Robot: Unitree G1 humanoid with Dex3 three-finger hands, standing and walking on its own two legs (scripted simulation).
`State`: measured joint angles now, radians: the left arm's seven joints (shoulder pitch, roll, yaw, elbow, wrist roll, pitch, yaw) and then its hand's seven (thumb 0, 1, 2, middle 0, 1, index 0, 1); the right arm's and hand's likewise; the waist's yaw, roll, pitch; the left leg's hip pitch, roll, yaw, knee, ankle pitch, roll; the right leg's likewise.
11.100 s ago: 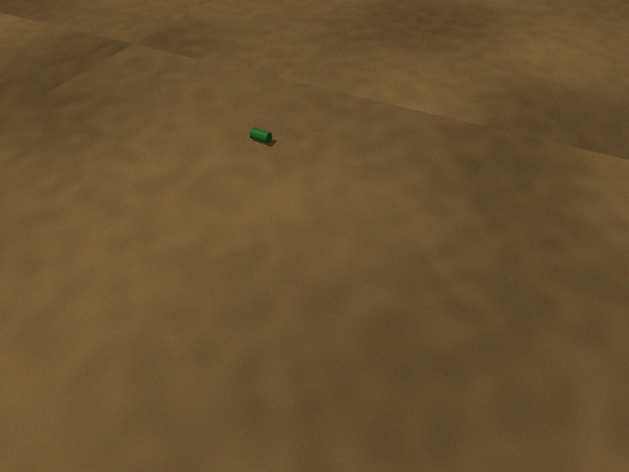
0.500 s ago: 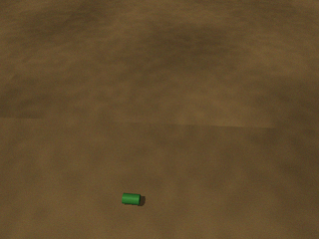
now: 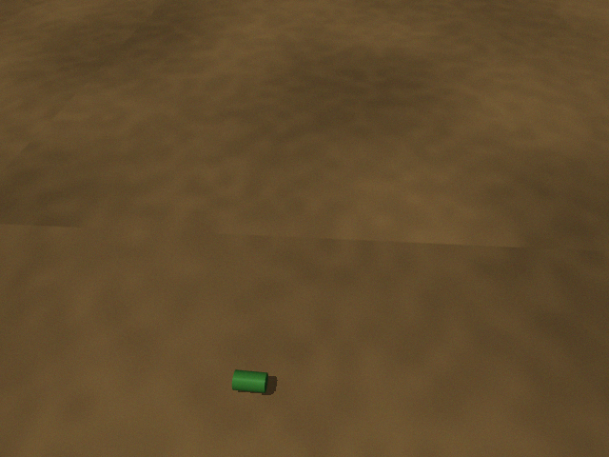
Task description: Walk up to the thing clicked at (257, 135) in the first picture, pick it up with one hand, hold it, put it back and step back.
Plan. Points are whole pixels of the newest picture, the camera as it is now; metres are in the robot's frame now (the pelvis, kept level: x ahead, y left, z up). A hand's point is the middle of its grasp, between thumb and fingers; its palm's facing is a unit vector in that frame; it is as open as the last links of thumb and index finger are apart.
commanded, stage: stand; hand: left
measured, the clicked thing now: (250, 381) +0.48 +0.23 -0.75
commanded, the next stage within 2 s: walk up in 0.50 s
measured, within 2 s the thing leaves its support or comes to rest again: neither
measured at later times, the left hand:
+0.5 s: hand out of the picture +0.07 +0.25 -0.16, palm faces -0.03 -0.94 -0.34, open 7.4 cm
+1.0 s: hand out of the picture +0.15 +0.30 -0.17, palm faces -0.03 -0.94 -0.34, open 7.4 cm
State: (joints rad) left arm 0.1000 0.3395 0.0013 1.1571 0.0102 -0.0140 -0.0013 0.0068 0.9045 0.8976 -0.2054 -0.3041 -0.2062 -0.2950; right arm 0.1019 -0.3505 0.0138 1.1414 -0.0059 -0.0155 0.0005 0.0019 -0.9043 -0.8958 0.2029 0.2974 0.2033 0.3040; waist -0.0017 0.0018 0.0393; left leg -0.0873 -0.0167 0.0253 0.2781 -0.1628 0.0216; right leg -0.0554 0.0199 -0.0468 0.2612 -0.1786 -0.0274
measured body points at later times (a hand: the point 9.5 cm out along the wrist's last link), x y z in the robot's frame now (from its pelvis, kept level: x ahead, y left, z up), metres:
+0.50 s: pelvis +0.00 +0.00 +0.00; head +0.01 +0.00 +0.45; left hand +0.07 +0.30 -0.14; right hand +0.07 -0.30 -0.13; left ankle -0.01 +0.10 -0.75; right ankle -0.02 -0.10 -0.75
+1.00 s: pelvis +0.08 +0.03 -0.01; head +0.12 +0.05 +0.44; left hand +0.15 +0.35 -0.14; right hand +0.10 -0.28 -0.13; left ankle +0.01 +0.11 -0.75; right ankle +0.14 -0.10 -0.71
